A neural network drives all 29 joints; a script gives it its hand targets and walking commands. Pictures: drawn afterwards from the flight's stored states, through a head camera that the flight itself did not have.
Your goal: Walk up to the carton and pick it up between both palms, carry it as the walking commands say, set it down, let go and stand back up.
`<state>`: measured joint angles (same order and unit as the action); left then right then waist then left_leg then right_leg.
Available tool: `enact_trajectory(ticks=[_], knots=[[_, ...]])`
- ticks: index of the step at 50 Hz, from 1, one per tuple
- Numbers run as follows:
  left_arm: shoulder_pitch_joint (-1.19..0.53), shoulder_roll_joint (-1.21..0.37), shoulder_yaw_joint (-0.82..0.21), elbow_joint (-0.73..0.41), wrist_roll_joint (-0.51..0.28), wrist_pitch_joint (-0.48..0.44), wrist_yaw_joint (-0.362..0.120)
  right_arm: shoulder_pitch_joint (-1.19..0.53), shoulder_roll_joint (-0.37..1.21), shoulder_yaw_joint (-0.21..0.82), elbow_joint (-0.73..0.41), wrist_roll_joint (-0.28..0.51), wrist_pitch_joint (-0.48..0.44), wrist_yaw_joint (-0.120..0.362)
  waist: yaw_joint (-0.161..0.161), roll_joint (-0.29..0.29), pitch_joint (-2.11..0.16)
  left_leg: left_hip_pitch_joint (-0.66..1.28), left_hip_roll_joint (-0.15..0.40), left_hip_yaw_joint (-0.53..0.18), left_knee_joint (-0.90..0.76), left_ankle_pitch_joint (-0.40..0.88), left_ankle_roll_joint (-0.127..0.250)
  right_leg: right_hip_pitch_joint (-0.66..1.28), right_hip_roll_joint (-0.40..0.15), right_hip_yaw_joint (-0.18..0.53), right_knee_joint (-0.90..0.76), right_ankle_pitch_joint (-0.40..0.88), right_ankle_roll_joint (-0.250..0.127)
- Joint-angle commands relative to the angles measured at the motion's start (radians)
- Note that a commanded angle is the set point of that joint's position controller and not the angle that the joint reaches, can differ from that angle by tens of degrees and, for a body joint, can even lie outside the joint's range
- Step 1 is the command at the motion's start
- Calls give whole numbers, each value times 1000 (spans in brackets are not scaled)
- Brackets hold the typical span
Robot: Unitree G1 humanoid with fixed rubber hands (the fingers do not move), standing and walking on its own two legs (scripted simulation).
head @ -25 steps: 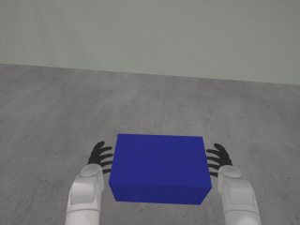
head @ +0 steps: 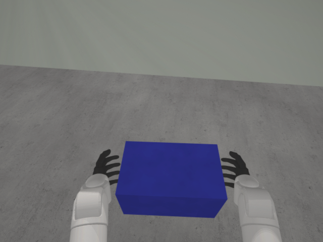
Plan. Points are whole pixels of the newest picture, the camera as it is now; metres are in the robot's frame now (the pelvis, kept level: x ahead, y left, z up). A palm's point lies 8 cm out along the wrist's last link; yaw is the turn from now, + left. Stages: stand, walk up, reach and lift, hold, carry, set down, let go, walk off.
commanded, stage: carry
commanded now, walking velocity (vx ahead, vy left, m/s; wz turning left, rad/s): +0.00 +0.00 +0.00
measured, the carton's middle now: (170, 179) +0.32 +0.00 -0.04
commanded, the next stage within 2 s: hold in 0.24 s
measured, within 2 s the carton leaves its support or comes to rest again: neither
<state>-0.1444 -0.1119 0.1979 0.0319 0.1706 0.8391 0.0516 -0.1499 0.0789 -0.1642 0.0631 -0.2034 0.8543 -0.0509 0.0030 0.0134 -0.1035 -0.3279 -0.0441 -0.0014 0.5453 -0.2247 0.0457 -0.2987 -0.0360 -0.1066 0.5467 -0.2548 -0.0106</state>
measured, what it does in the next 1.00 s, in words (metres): stands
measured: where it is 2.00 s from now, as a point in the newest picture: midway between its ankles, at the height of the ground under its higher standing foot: outside the picture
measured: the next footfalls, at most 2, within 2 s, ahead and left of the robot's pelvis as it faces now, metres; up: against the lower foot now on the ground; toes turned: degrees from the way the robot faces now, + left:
none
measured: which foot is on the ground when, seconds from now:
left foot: down 0.00-1.00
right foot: down 0.00-1.00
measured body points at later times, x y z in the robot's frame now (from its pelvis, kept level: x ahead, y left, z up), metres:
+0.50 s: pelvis +0.00 +0.00 +0.01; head -0.04 -0.01 +0.46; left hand +0.28 +0.14 +0.03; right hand +0.25 -0.21 +0.02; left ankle +0.04 +0.09 -0.73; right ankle +0.02 -0.11 -0.73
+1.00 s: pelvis +0.00 +0.00 +0.01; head -0.05 +0.01 +0.45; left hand +0.33 +0.16 +0.05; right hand +0.27 -0.19 +0.03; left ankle +0.04 +0.09 -0.73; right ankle +0.02 -0.11 -0.73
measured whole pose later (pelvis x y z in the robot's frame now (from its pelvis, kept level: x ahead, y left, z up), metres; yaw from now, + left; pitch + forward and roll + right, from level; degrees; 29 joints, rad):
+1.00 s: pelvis +0.00 +0.00 +0.01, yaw -6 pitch -6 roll -1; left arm -0.36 -0.04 0.27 0.39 0.25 0.66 -0.03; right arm -0.24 0.12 -0.27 0.34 -0.26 0.66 -0.01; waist 0.04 0.00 -0.01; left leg -0.16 -0.05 -0.06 0.49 -0.22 0.04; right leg -0.14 0.04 -0.01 0.43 -0.18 -0.02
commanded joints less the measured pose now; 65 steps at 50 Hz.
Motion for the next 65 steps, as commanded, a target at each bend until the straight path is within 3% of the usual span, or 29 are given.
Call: enact_trajectory(ticks=[1, 7, 12, 13, 14, 15, 16, 17, 18, 21, 22, 24, 25, 28, 32, 35, 36, 38, 39, 40, 45, 46, 50, 51, 52, 57, 60, 64, 65], knots=[[-589, -734, -555, -43, -272, -41, -259, -617, 754, 504, -110, 273, -65, 249, -4, -44, -249, 47, 155, -138, -139, 89, 27, 124, -89, 89, -103, 0, -25], [-570, -716, -609, -144, -300, -72, -248, -602, 741, 530, -192, 317, -107, 244, -3, 78, -297, 110, 159, -112, -101, 309, 18, 121, -96, 80, -59, 74, -14], [-549, -737, -653, -111, -307, -72, -249, -596, 744, 558, -194, 308, -104, 247, -6, 18, -206, 56, 148, -104, -110, 242, 18, 80, -102, 95, -90, 68, -10], [-371, -759, -529, 102, -224, -127, -256, -345, 745, 494, 103, 212, -164, 279, 43, -24, -145, 273, -20, -118, -141, 234, -12, 156, 87, 161, -116, 172, -40], [-438, -796, -615, 52, -237, -156, -263, -399, 708, 506, -33, 201, -200, 277, -41, 10, -158, 297, -3, -157, -139, 297, -16, 164, 98, 176, -115, 249, -42], [-446, -789, -597, 8, -241, -175, -266, -418, 745, 544, -41, 220, -211, 282, 1, -10, -197, 350, 9, -165, -138, 382, -15, 190, 89, 191, -110, 294, -39], [-463, -812, -648, 43, -260, -164, -277, -434, 750, 526, -45, 215, -208, 276, -93, -12, -245, 365, 8, -168, -131, 401, -12, 197, 95, 185, -122, 348, -28], [-479, -821, -631, -6, -250, -184, -284, -505, 762, 570, -88, 223, -227, 287, -6, -46, -238, 296, 8, -170, -155, 367, -7, 240, 103, 196, -126, 292, -31], [-599, -838, -692, 1, -280, -189, -301, -557, 757, 540, -86, 222, -226, 284, -84, -80, -234, 309, 15, -179, -144, 302, -1, 216, 105, 195, -143, 256, -28], [-681, -878, -737, -31, -285, -224, -313, -680, 790, 590, -200, 255, -263, 300, -85, -93, -295, 267, 7, -176, -159, 245, 5, 306, 105, 204, -138, 321, -7], [-635, -877, -663, -14, -260, -220, -304, -696, 816, 613, -164, 278, -248, 304, 0, -58, -284, 263, 10, -151, -158, 254, 5, 298, 88, 219, -143, 296, -10], [-727, -867, -674, -7, -247, -220, -300, -763, 825, 583, -134, 284, -243, 311, -30, -52, -221, 218, -1, -156, -159, 129, 8, 268, 75, 234, -151, 192, -9], [-632, -817, -569, 52, -208, -221, -295, -794, 815, 605, -105, 284, -240, 314, 42, -133, -200, 190, -2, -154, -166, 83, 12, 265, 69, 235, -171, 109, 2], [-559, -833, -500, 158, -152, -197, -281, -794, 788, 577, -40, 278, -223, 327, 78, -86, -125, 191, 11, -161, -189, 54, 5, 239, 67, 243, -181, 77, -9], [-598, -742, -384, 310, -80, -191, -305, -770, 821, 459, 188, 242, -209, 341, 102, -28, -30, 177, -14, -95, -187, -113, 15, 183, 14, 290, -277, -216, -11], [-873, -770, -316, 369, -89, -198, -348, -880, 868, 313, 348, 200, -195, 339, 64, -67, -5, 76, 16, -121, -197, -269, 30, 227, 17, 304, -279, -388, -8], [-944, -767, -307, 396, -78, -208, -357, -894, 860, 247, 399, 177, -211, 337, 31, 30, -23, 24, 28, -122, -203, -327, 32, 260, 4, 305, -252, -388, -1], [-971, -815, -353, 309, -110, -234, -367, -950, 948, 302, 345, 202, -253, 346, 67, -14, -78, 90, 24, -140, -183, -231, 27, 219, 5, 310, -247, -336, -1], [-1075, -810, -329, 382, -113, -230, -387, -979, 921, 210, 421, 161, -247, 341, 2, -50, -34, 29, 27, -127, -175, -283, 19, 231, 16, 299, -265, -413, 4], [-993, -864, -371, 410, -119, -232, -383, -957, 927, 253, 366, 196, -264, 336, -11, 60, -70, 64, 42, -151, -189, -267, 16, 252, 12, 287, -216, -272, 11], [-929, -991, -592, 201, -240, -228, -412, -859, 1006, 455, 75, 246, -284, 316, -51, 97, -373, 283, 0, -124, -120, 236, -32, 297, 11, 259, -204, 232, 13], [-898, -954, -508, 269, -215, -222, -416, -922, 989, 446, 86, 228, -276, 315, 22, 84, -281, 159, 16, -130, -146, 105, -18, 297, 7, 272, -195, 99, 10], [-805, -1007, -527, 352, -194, -213, -415, -963, 858, 419, 15, 210, -266, 304, -47, 6, -216, 156, 34, -194, -221, 6, 12, 398, 72, 199, -185, 140, -6], [-811, -982, -486, 333, -184, -219, -412, -927, 863, 426, 52, 219, -254, 312, -5, 62, -203, 100, 37, -183, -239, 5, 13, 417, 64, 224, -180, 136, -13], [-632, -1101, -530, 306, -225, -194, -388, -836, 899, 533, -55, 266, -252, 348, -73, 8, -299, 237, 25, -172, -210, 199, -10, 328, 125, 163, -151, 226, -43], [-526, -1058, -489, 345, -191, -176, -322, -637, 825, 425, 94, 198, -213, 378, -103, -24, -152, 320, 73, -207, -198, 399, -50, 243, 141, 168, -173, 208, -62], [-459, -949, -379, 345, -134, -186, -279, -610, 762, 381, 150, 183, -210, 392, -20, -103, -54, 297, 73, -185, -204, 452, -50, 219, 126, 183, -181, 222, -45], [-484, -929, -438, 189, -145, -248, -238, -544, 781, 428, 174, 215, -255, 416, 68, 61, -128, 259, 45, -142, -163, 545, -73, 250, 109, 219, -151, 278, -62], [-462, -960, -453, 181, -180, -255, -228, -584, 797, 472, 151, 242, -264, 422, 87, 1, -145, 335, 61, -157, -148, 646, -61, 183, 112, 219, -139, 287, -48]])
